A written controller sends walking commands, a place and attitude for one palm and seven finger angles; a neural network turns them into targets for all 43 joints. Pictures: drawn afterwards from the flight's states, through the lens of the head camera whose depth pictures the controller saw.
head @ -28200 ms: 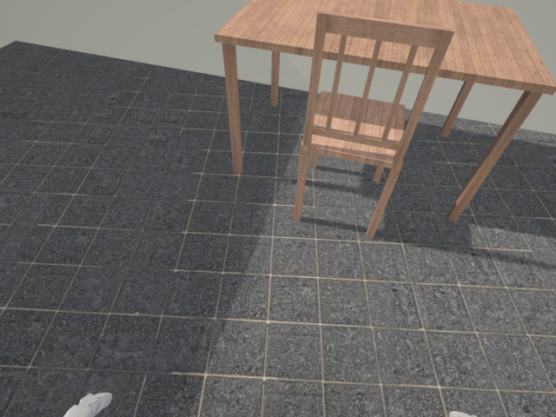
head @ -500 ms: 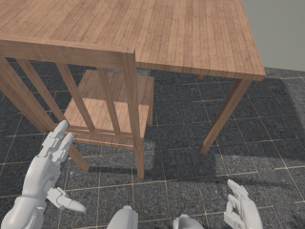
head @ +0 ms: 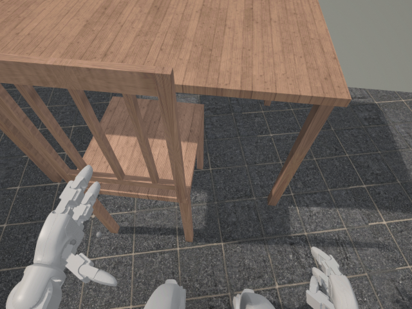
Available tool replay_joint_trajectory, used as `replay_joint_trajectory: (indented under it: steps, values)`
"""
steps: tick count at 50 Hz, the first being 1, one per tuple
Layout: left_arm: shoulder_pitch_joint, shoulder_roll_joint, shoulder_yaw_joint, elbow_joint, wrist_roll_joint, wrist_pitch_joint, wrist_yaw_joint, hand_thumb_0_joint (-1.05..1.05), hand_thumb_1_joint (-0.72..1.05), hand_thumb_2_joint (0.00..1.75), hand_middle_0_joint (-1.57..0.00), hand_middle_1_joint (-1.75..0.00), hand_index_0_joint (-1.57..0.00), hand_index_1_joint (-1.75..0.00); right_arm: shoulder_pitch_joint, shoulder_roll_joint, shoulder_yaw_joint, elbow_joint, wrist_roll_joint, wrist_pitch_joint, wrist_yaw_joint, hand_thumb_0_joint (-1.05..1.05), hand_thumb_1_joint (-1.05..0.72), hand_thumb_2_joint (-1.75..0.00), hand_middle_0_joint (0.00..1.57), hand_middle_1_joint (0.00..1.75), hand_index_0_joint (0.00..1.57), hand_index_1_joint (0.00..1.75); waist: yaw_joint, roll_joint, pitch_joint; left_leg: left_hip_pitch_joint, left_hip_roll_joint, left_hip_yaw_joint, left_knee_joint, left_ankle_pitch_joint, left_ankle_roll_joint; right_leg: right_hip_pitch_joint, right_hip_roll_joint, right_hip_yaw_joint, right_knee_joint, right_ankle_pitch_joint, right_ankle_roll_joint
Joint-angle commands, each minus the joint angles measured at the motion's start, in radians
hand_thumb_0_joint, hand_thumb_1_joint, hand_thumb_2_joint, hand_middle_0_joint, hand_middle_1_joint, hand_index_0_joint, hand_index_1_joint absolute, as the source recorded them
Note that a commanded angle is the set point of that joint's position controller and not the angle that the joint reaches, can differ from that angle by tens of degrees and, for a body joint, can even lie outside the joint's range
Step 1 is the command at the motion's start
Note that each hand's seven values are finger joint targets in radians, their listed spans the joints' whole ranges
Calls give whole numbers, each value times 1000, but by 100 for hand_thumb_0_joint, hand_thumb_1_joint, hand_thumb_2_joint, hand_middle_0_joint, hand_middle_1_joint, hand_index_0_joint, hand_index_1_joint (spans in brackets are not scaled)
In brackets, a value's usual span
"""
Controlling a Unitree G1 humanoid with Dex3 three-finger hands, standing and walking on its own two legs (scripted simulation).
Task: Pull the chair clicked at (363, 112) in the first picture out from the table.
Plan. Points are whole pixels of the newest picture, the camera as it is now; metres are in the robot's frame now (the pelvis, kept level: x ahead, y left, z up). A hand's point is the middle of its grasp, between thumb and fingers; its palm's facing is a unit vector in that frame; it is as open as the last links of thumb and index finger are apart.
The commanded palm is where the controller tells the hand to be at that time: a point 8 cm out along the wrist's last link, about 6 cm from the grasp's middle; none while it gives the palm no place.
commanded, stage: raise the hand toward the chair's back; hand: left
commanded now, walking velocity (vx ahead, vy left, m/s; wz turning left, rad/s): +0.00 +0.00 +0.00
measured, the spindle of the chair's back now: (102, 142) +0.46 +0.26 +0.01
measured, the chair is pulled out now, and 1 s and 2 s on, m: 0.00 0.00 0.00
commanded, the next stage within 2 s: aim the fingers beside a spindle in 0.08 s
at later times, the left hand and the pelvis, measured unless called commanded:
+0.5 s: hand (112, 229) +0.25 +0.18 +0.03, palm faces -0.10 -0.99 -0.04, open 16.9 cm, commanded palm +0.24 +0.24 +0.03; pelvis +0.00 +0.01 -0.01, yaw +0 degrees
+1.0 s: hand (128, 218) +0.28 +0.16 +0.01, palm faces -0.09 -0.99 -0.04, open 16.9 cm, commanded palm +0.26 +0.22 +0.01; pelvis +0.00 +0.00 -0.02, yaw +0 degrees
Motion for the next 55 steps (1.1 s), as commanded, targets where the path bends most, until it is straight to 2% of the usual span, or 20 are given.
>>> replay_joint_trajectory:
  steps: [1,5,9,12,15,18,20,24,27,28,32,34,38,39,42,44,46,48,50,55]
  values:
    - [-77,166,92,-218,-17,-75,5,0,-50,30,-6,-8,-6,-8,-42,-125,-52,-145,4,-59,-12,0,-90,-90,20,30,20,30,7,31,-229,171,-24,-49,-157,174,13,125,0,106,-194,159,32]
    - [-70,159,92,-199,-14,-72,8,0,-50,30,-6,-8,-6,-8,-42,-127,-55,-139,5,-60,-14,0,-90,-90,20,30,20,30,4,8,-223,170,-22,-52,-153,176,13,109,4,98,-185,163,33]
    - [-80,155,79,-217,-13,-69,1,0,-50,30,-6,-8,-6,-8,-42,-130,-53,-146,6,-61,-12,0,-90,-90,20,30,20,30,5,34,-226,186,-23,-59,-164,178,10,102,2,87,-179,167,29]
    - [-78,114,37,-208,-11,-60,-2,0,-50,30,-6,-8,-6,-8,-37,-128,-53,-149,3,-61,-11,0,-90,-90,20,30,20,30,-5,8,-231,183,-22,-59,-150,194,13,93,3,87,-171,192,34]
    - [-101,114,25,-194,0,-61,8,0,-50,30,-6,-8,-6,-8,-34,-133,-52,-147,2,-61,-11,0,-90,-90,20,30,20,30,-9,1,-208,165,-20,-65,-145,170,12,63,5,83,-163,160,31]
    - [-128,96,-4,-241,15,-74,28,0,-50,30,-6,-8,-6,-8,-34,-131,-52,-155,-3,-64,-7,0,-90,-90,20,30,20,30,-6,47,-245,194,-20,-69,-139,189,8,45,1,75,-137,172,27]
    - [-108,125,25,-240,25,-75,49,0,-50,30,-6,-8,-6,-8,-32,-132,-56,-157,-7,-58,-5,0,-90,-90,20,30,20,30,7,18,-266,185,-18,-72,-136,206,7,57,5,73,-126,182,26]
    - [-108,114,19,-235,38,-75,78,0,-50,30,-6,-8,-6,-8,-38,-126,-54,-164,-9,-43,3,0,-90,-90,20,30,20,30,9,35,-263,173,-20,-65,-130,190,4,38,1,74,-118,171,25]
    - [-132,113,20,-216,46,-71,92,0,-50,30,-6,-8,-6,-8,-40,-129,-53,-165,-11,-31,4,0,-90,-90,20,30,20,30,7,25,-257,151,-19,-66,-123,182,2,29,2,74,-108,168,24]
    - [-134,84,-14,-226,50,-71,90,0,-50,30,-6,-8,-6,-8,-41,-127,-51,-171,-11,-30,6,0,-90,-90,20,30,20,30,3,47,-262,159,-20,-65,-121,186,2,22,1,74,-104,171,24]
    - [-155,92,-10,-208,45,-66,90,0,-50,30,-6,-8,-6,-8,-32,-133,-54,-170,-11,-23,4,0,-90,-90,20,30,20,30,-3,0,-283,137,-19,-65,-101,182,5,22,3,81,-101,176,27]
    - [-173,67,-42,-218,47,-70,88,0,-50,30,-6,-8,-6,-8,-32,-131,-54,-173,-11,-24,5,0,-90,-90,20,30,20,30,-9,-3,-284,137,-19,-66,-97,172,5,11,2,81,-97,166,28]
    - [-185,78,-36,-208,52,-74,98,0,-50,30,-6,-8,-6,-8,-33,-130,-52,-170,-13,-18,5,0,-90,-90,20,30,20,30,-1,11,-291,117,-22,-64,-87,167,6,11,0,86,-90,162,26]
    - [-209,85,-30,-196,55,-75,103,0,-50,30,-6,-8,-6,-8,-31,-132,-52,-167,-12,-15,5,0,-90,-90,20,30,20,30,-9,-14,-282,104,-21,-64,-82,150,7,0,1,87,-90,146,27]
    - [-244,101,-10,-172,65,-77,117,0,-50,30,-6,-8,-6,-8,-32,-133,-52,-159,-15,-8,5,0,-90,-90,20,30,20,30,-2,6,-285,82,-23,-60,-71,140,6,-8,0,95,-80,135,24]
    - [-276,69,-51,-178,69,-78,120,0,-50,30,-6,-8,-6,-8,-38,-128,-49,-165,-14,-6,7,0,-90,-90,20,30,20,30,-9,27,-290,94,-25,-60,-69,133,7,-27,-1,93,-78,126,24]
    - [-267,70,-44,-177,70,-79,124,0,-50,30,-6,-8,-6,-8,-32,-129,-52,-165,-16,-4,9,0,-90,-90,20,30,20,30,-1,15,-324,106,-23,-63,-66,156,7,-15,1,92,-69,148,23]
    - [-289,71,-49,-168,68,-75,124,0,-50,30,-6,-8,-6,-8,-30,-130,-52,-163,-16,2,10,0,-90,-90,20,30,20,30,-8,-2,-327,93,-24,-60,-59,159,9,-6,0,96,-71,160,26]
    - [-290,100,-20,-154,68,-73,125,0,-50,30,-6,-8,-6,-8,-27,-132,-51,-161,-18,5,10,0,-90,-90,20,30,20,30,0,-9,-340,66,-26,-55,-48,162,10,14,1,105,-68,166,25]
    - [-328,66,-50,-115,73,-69,122,0,-50,30,-6,-8,-6,-8,-30,-130,-51,-158,-17,17,15,0,-90,-90,20,30,20,30,-7,14,-310,49,-26,-56,-41,149,9,-24,1,104,-57,154,22]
